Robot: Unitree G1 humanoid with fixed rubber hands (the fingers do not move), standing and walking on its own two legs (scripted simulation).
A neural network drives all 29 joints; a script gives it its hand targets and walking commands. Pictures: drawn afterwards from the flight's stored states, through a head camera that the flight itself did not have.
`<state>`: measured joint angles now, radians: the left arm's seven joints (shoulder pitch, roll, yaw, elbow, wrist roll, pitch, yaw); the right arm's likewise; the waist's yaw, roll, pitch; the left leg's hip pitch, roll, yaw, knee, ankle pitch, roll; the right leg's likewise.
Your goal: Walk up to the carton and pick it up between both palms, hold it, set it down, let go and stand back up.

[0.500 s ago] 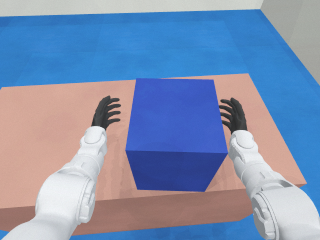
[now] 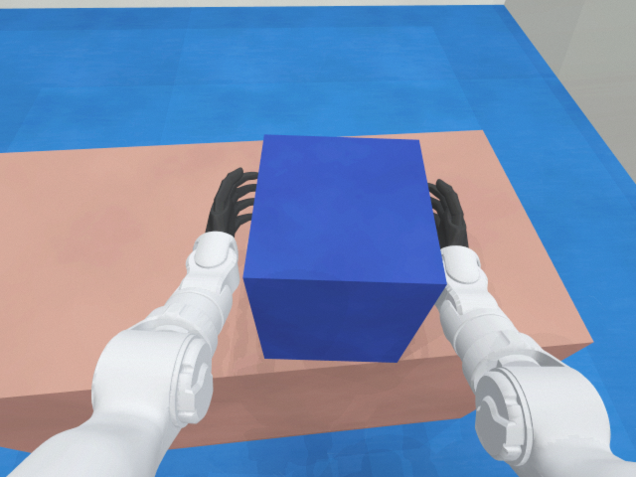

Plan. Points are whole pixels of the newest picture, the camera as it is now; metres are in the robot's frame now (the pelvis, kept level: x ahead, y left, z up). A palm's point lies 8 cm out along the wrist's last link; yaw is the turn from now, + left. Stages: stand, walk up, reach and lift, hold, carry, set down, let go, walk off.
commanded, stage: reach and lift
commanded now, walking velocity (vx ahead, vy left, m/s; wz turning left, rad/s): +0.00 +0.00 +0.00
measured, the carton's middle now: (335, 257) +0.42 +0.01 +0.00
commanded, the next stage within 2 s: none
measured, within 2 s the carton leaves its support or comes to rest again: leaves its support in 1.92 s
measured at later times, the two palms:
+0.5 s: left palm (218, 234) +0.42 +0.16 +0.04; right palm (443, 252) +0.41 -0.13 +0.04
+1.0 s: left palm (217, 236) +0.42 +0.16 +0.04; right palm (443, 251) +0.41 -0.13 +0.05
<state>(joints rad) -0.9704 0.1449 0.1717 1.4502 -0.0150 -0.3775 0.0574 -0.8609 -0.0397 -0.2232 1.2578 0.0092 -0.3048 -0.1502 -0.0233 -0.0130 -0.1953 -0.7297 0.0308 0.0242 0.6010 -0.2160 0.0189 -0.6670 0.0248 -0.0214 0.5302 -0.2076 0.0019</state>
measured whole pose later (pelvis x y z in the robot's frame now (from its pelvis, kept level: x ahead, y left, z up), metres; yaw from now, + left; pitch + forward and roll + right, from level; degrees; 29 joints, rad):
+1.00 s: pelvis +0.03 +0.00 +0.02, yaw +2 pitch +11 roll -1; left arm -0.73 -0.04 0.55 1.06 0.44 -0.27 -0.03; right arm -0.61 0.17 -0.67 0.95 -0.51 -0.38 -0.09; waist 0.01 -0.05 -0.06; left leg -0.38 0.02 0.03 0.34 -0.15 0.01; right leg -0.29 0.01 -0.06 0.24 -0.14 0.00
